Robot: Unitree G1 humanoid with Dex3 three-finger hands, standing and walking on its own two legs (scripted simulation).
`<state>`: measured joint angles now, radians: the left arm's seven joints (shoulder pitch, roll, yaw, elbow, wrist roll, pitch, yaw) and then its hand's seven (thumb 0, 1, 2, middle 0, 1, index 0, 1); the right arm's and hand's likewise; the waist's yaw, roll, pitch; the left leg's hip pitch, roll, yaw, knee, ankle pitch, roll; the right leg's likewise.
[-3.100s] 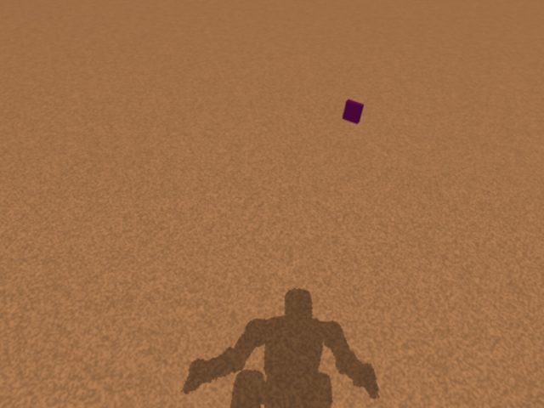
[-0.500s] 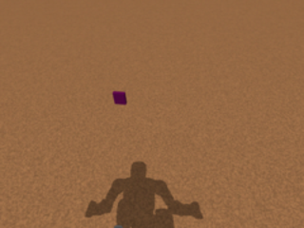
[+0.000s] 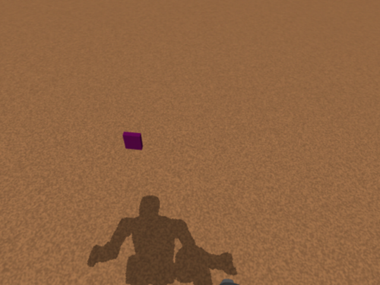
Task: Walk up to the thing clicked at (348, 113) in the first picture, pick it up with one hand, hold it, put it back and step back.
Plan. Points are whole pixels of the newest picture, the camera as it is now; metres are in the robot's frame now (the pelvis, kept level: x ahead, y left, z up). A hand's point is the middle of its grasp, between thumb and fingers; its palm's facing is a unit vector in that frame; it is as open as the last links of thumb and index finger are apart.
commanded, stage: walk up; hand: left
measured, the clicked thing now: (133, 141) +1.13 +0.33 -0.71
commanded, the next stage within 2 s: none
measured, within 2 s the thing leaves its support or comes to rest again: neither
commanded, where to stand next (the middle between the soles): +0.70 +0.08 m, yaw +0 degrees
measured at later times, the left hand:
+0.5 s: hand (60, 257) +0.24 +0.30 -0.14, palm faces +0.03 -0.92 -0.39, open 7.4 cm
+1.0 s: hand (84, 174) +0.48 +0.31 -0.14, palm faces -0.03 -0.91 -0.42, open 7.4 cm
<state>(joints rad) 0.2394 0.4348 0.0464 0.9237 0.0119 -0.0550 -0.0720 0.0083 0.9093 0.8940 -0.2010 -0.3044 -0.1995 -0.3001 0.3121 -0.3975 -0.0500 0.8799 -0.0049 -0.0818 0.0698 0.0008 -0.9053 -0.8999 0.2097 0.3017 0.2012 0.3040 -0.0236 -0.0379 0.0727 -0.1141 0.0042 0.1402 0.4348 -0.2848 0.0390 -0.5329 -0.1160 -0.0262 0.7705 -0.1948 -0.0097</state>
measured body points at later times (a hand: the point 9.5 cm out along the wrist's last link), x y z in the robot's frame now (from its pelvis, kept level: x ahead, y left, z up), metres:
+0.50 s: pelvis +0.21 +0.01 -0.01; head +0.21 +0.01 +0.44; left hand +0.24 +0.34 -0.11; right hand +0.30 -0.31 -0.11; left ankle +0.32 +0.16 -0.73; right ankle +0.18 -0.13 -0.74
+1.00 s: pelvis +0.40 +0.03 -0.02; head +0.42 +0.01 +0.43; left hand +0.48 +0.36 -0.11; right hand +0.43 -0.29 -0.15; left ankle +0.33 +0.15 -0.72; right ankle +0.49 -0.09 -0.74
